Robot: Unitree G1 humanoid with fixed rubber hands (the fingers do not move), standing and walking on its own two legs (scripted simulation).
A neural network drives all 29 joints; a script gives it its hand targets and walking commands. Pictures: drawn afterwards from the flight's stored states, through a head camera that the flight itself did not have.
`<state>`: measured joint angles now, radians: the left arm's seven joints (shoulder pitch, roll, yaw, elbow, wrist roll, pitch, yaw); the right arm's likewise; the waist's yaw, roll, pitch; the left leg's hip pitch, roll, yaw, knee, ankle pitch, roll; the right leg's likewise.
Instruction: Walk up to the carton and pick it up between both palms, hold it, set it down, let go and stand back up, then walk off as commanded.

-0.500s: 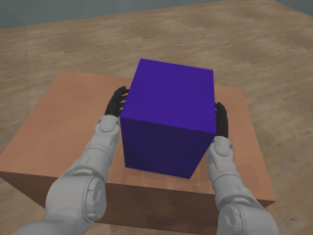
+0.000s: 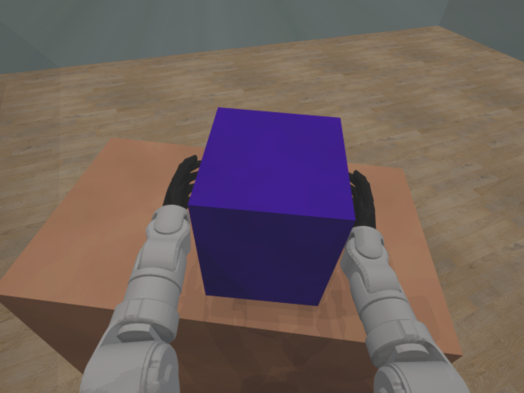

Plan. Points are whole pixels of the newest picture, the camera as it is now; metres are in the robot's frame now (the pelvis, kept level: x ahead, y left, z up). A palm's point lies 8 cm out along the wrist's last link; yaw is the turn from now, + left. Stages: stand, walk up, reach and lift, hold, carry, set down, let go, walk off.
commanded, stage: reach and lift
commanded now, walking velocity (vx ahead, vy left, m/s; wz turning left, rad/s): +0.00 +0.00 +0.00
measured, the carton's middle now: (269, 210) +0.40 -0.06 +0.08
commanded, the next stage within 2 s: hold in 1.72 s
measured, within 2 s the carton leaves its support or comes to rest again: neither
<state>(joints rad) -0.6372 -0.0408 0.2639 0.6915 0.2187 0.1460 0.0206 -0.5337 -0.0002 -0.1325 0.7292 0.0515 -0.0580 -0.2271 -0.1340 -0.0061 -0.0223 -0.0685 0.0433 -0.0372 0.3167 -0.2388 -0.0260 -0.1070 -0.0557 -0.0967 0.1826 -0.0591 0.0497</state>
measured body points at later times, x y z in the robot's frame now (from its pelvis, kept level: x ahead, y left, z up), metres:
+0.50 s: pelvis -0.02 -0.01 +0.00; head -0.04 +0.01 +0.45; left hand +0.37 +0.10 +0.14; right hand +0.33 -0.19 +0.12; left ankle -0.04 +0.13 -0.75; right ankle +0.02 -0.15 -0.75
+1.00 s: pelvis -0.01 +0.00 +0.00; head -0.03 +0.03 +0.45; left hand +0.37 +0.11 +0.16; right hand +0.34 -0.18 +0.13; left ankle -0.04 +0.13 -0.75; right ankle +0.02 -0.15 -0.75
